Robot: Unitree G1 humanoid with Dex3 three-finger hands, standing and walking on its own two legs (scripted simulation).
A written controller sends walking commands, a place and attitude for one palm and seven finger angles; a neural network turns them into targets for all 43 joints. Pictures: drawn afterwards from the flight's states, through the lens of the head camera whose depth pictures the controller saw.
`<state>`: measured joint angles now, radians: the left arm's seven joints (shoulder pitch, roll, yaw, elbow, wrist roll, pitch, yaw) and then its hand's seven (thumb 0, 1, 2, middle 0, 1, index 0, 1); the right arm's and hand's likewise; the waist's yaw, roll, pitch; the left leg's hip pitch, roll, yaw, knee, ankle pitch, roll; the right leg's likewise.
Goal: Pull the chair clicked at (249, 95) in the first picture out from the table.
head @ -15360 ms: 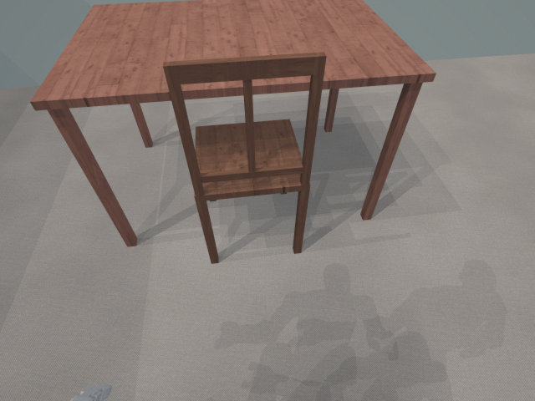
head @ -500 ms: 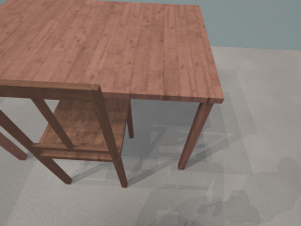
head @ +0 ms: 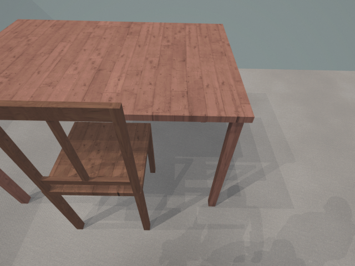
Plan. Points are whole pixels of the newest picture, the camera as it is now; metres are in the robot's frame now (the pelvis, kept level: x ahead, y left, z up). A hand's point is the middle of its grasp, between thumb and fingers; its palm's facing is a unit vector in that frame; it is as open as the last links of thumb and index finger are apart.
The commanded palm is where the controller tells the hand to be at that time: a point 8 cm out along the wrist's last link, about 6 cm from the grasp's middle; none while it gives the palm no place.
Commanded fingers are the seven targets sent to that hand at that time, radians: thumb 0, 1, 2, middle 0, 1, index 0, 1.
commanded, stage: come to a stop and stand still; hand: left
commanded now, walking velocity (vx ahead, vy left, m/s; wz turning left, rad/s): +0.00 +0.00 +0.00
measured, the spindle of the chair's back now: (71, 153) +0.45 +0.37 -0.08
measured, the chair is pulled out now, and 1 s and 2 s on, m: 0.00 0.00 0.00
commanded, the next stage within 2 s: look again from close up in 0.32 s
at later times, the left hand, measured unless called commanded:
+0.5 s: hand out of the picture +0.01 +0.18 -0.16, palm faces -0.01 -0.97 -0.24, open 7.4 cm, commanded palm none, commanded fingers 0.00 0.90 0.90 -0.20 -0.30 -0.20 -0.30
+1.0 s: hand out of the picture +0.08 +0.15 -0.16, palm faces +0.00 -0.97 -0.24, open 7.4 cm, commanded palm none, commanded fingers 0.00 0.90 0.90 -0.20 -0.30 -0.20 -0.30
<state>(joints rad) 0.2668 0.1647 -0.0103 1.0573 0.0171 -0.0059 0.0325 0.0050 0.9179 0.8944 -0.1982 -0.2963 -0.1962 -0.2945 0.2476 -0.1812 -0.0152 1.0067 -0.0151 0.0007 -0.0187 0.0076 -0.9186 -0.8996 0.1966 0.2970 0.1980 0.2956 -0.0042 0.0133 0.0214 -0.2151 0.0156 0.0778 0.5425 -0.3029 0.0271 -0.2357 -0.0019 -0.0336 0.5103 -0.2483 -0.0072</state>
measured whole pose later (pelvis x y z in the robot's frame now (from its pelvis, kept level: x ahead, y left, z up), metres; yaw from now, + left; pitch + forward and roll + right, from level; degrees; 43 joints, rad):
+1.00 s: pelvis +0.04 -0.04 +0.01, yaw +0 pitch +0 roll +1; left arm 0.20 0.19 -0.01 1.10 0.01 -0.02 0.02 0.00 0.91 0.89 -0.20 -0.30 -0.20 -0.29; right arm 0.22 -0.19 0.02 1.11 -0.02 -0.02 -0.03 0.01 -0.91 -0.90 0.20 0.30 0.20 0.30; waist 0.00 0.02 0.03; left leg -0.12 0.04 0.07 0.41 -0.28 -0.03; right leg -0.19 0.02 -0.04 0.47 -0.28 -0.05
